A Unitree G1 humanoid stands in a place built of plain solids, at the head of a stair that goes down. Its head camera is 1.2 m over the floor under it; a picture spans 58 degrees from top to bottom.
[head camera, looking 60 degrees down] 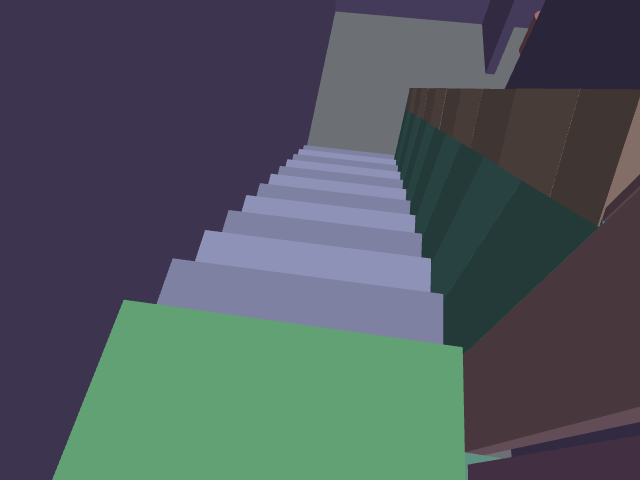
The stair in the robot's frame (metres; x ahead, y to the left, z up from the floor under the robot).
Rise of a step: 0.22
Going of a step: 0.26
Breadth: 0.99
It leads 8 degrees to the right of straight ahead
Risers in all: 12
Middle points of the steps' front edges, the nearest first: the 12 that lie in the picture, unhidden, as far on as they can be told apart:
0.42 0.09 0.00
0.67 0.05 -0.22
0.92 0.02 -0.43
1.18 -0.02 -0.65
1.43 -0.06 -0.87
1.68 -0.09 -1.09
1.94 -0.13 -1.30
2.19 -0.17 -1.52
2.44 -0.20 -1.74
2.70 -0.24 -1.96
2.95 -0.28 -2.17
3.21 -0.31 -2.39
